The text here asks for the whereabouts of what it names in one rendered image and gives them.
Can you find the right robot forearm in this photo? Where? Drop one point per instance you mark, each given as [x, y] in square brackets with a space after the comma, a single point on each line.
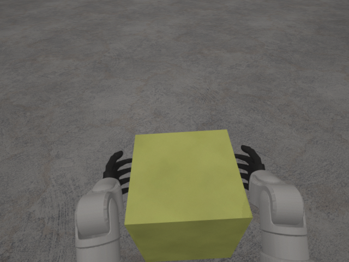
[282, 218]

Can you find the carton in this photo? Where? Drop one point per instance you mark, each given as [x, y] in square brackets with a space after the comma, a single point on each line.
[186, 198]

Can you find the left robot forearm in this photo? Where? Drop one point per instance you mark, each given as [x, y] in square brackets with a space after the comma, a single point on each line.
[97, 223]

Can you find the robot left hand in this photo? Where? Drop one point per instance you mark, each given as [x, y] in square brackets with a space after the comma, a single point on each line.
[112, 169]

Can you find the robot right hand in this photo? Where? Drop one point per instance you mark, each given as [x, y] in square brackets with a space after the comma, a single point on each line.
[253, 160]

